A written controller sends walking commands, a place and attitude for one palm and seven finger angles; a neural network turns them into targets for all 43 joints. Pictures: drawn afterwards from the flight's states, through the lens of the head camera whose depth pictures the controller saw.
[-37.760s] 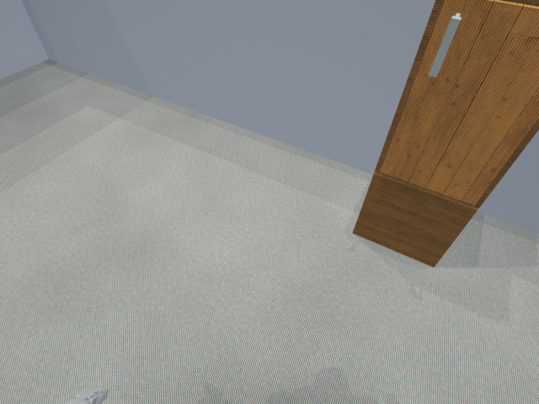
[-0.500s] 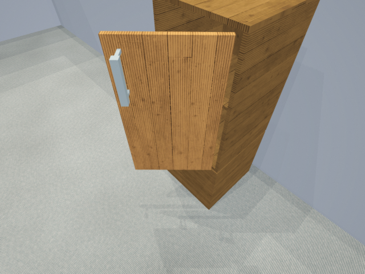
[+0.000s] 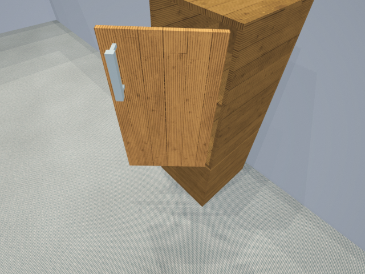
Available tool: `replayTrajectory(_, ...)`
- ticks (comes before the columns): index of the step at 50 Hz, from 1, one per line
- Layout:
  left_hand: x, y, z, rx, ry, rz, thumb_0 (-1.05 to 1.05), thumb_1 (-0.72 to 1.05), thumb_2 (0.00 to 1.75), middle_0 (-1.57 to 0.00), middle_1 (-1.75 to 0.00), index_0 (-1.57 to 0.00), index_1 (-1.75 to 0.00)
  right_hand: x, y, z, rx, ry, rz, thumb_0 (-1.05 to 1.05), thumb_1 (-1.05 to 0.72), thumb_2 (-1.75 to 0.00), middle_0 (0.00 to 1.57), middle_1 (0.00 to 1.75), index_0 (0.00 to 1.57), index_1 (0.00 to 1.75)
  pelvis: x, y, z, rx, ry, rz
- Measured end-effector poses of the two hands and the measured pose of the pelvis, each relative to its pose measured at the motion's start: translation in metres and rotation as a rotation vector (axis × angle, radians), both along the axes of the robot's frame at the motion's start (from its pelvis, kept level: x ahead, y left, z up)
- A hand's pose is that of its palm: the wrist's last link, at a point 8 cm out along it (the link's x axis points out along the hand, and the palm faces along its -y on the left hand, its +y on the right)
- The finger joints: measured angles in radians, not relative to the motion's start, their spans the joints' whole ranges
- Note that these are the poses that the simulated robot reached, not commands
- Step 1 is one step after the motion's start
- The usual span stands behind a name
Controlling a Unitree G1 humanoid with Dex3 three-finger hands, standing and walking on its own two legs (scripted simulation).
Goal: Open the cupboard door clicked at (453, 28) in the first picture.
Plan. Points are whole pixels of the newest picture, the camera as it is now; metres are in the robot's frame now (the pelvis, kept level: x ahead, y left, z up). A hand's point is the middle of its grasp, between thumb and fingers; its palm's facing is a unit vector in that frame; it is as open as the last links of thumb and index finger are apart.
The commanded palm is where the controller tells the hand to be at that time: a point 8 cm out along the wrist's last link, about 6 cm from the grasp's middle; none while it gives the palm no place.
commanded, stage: look again from close up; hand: left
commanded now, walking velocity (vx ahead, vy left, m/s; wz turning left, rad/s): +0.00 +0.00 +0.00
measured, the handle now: (117, 73) +0.57 +0.21 +0.14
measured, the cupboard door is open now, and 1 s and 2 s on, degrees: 47 47 47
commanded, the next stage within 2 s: raise the hand with hooked fingers in 0.48 s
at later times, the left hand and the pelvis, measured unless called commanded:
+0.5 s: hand out of the picture +0.02 +0.19 -0.19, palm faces +0.05 -0.98 -0.17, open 7.4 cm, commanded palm none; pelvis +0.01 +0.02 -0.01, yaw +1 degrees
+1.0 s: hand (94, 267) +0.15 +0.19 -0.05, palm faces +0.03 -1.00 +0.02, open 8.6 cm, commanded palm +0.13 +0.26 -0.01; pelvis -0.03 +0.00 -0.07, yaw +3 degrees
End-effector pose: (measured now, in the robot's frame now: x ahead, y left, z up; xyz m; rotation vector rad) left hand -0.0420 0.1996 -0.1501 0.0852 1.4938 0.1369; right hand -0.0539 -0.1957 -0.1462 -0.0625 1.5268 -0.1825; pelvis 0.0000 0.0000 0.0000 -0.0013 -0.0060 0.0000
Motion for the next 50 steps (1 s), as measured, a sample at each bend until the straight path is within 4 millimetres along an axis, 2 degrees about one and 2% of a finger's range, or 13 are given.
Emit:
replayTrajectory(7, 0.007, 0.006, -0.003, 0.016, -0.027, -0.019, 0.0, 0.9, 0.9, -0.2, -0.3, -0.2, -0.3, 0.035, 0.0, -0.006, -0.002, -0.091, 0.055, 0.01, -0.91, -0.9, 0.2, 0.3, 0.2, 0.3, 0.003, 0.006, -0.006, -0.019, 0.001, 0.017)
replayTrajectory(16, 0.045, 0.028, -0.008, 0.037, -0.15, -0.008, 0.0, 0.91, 0.9, -0.2, -0.3, -0.2, -0.3, 0.076, -0.012, -0.001, -0.067, -0.198, 0.098, 0.02, -0.94, -0.9, 0.2, 0.3, 0.2, 0.3, 0.011, 0.016, -0.009, -0.01, -0.014, 0.024)
replayTrajectory(20, 0.055, 0.035, -0.009, 0.041, -0.183, -0.015, 0.0, 0.91, 0.9, -0.2, -0.3, -0.2, -0.3, 0.09, -0.015, 0.005, -0.087, -0.244, 0.109, 0.02, -0.93, -0.9, 0.2, 0.3, 0.2, 0.3, 0.01, 0.017, -0.009, -0.01, -0.018, 0.023)
replayTrajectory(25, 0.056, 0.042, -0.008, 0.04, -0.198, -0.02, 0.0, 0.91, 0.9, -0.2, -0.3, -0.2, -0.3, 0.1, -0.014, 0.01, -0.095, -0.279, 0.124, 0.01, -0.93, -0.9, 0.2, 0.3, 0.2, 0.3, 0.006, 0.02, -0.007, -0.012, -0.021, 0.024)
replayTrajectory(30, 0.047, 0.046, -0.008, 0.044, -0.186, -0.023, 0.0, 0.91, 0.9, -0.2, -0.3, -0.2, -0.3, 0.102, -0.012, 0.012, -0.095, -0.287, 0.137, 0.0, -0.92, -0.9, 0.2, 0.3, 0.2, 0.3, 0.001, 0.023, -0.007, -0.019, -0.021, 0.023)
replayTrajectory(32, 0.069, 0.052, 0.016, 0.059, -0.334, 0.07, 0.01, 0.9, 0.9, -0.2, -0.3, -0.2, -0.3, 0.109, -0.011, 0.019, -0.11, -0.381, 0.138, 0.01, -0.92, -0.9, 0.2, 0.3, 0.2, 0.3, -0.003, 0.024, -0.008, -0.017, -0.025, 0.026)
replayTrajectory(35, 0.126, 0.065, 0.086, 0.155, -0.778, 0.1, 0.02, 0.89, 0.89, -0.21, -0.31, -0.21, -0.31, 0.13, -0.01, 0.029, -0.123, -0.593, 0.145, 0.01, -0.91, -0.9, 0.21, 0.3, 0.2, 0.3, -0.008, 0.024, -0.011, 0.007, -0.014, 0.04)
replayTrajectory(38, 0.174, 0.064, 0.153, 0.175, -1.156, 0.076, 0.02, 0.85, 0.88, -0.2, -0.33, -0.2, -0.33, 0.157, -0.01, 0.034, -0.111, -0.759, 0.168, 0.01, -0.91, -0.9, 0.21, 0.3, 0.2, 0.3, -0.016, 0.025, -0.017, -0.001, -0.002, 0.071)
replayTrajectory(40, 0.197, 0.061, 0.179, 0.157, -1.362, 0.019, 0.01, 0.82, 0.86, -0.2, -0.35, -0.21, -0.35, 0.174, -0.012, 0.037, -0.104, -0.843, 0.19, 0.01, -0.91, -0.9, 0.21, 0.3, 0.2, 0.3, -0.023, 0.022, -0.024, -0.006, 0.029, 0.072)
replayTrajectory(41, 0.204, 0.058, 0.184, 0.132, -1.447, -0.014, 0.01, 0.8, 0.86, -0.21, -0.36, -0.21, -0.36, 0.182, -0.013, 0.039, -0.104, -0.878, 0.203, 0.01, -0.91, -0.9, 0.21, 0.3, 0.2, 0.3, -0.026, 0.02, -0.029, -0.006, 0.05, 0.066)
replayTrajectory(44, 0.21, 0.045, 0.173, 0.012, -1.578, -0.132, 0.0, 0.75, 0.83, -0.21, -0.4, -0.21, -0.4, 0.2, -0.021, 0.043, -0.111, -0.957, 0.241, 0.01, -0.9, -0.9, 0.21, 0.3, 0.2, 0.3, -0.033, 0.011, -0.046, -0.007, 0.092, 0.049)
replayTrajectory(47, 0.196, 0.038, 0.134, -0.09, -1.477, -0.172, 0.0, 0.68, 0.8, -0.21, -0.44, -0.22, -0.44, 0.215, -0.031, 0.05, -0.132, -1.008, 0.265, 0.01, -0.9, -0.9, 0.21, 0.3, 0.2, 0.3, -0.036, 0.003, -0.059, -0.008, 0.107, 0.048)
replayTrajectory(50, 0.168, 0.045, 0.106, -0.09, -1.335, -0.087, 0.01, 0.61, 0.77, -0.22, -0.49, -0.23, -0.49, 0.227, -0.039, 0.055, -0.163, -1.03, 0.283, 0.01, -0.9, -0.9, 0.21, 0.3, 0.2, 0.3, -0.032, -0.003, -0.065, -0.013, 0.115, 0.053)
